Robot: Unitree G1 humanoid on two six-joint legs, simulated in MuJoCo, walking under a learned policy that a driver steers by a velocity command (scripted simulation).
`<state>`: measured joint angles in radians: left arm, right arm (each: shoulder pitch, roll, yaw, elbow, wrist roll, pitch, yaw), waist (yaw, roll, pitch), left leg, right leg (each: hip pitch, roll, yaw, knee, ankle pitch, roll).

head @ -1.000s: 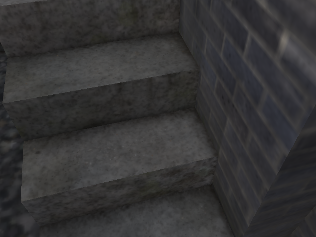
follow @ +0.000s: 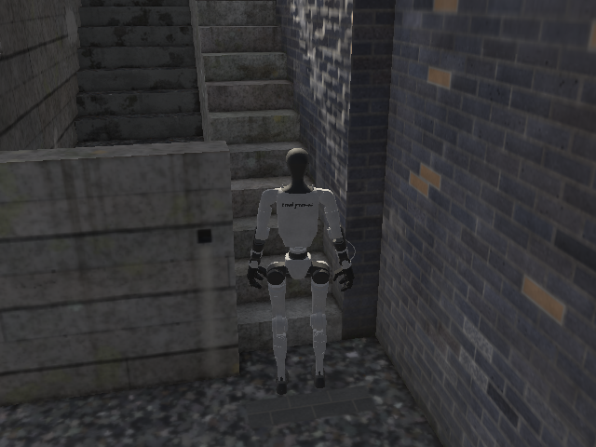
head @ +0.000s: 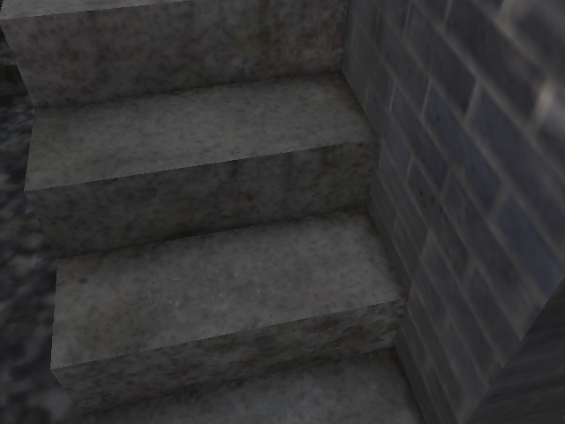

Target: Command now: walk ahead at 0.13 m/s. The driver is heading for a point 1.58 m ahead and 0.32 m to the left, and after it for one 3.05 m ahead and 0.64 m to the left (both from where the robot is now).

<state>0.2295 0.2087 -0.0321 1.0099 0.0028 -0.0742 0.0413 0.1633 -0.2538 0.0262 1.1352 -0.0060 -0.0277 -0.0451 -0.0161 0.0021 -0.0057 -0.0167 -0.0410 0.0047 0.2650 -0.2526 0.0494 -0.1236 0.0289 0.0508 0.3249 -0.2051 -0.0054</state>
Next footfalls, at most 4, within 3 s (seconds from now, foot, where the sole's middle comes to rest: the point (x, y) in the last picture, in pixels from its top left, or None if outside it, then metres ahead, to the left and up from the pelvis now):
none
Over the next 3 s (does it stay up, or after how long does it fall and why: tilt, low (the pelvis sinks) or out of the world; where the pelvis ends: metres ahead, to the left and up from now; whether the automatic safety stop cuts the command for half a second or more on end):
stays up -0.03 0.00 0.00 its command is cut before an obstacle from the start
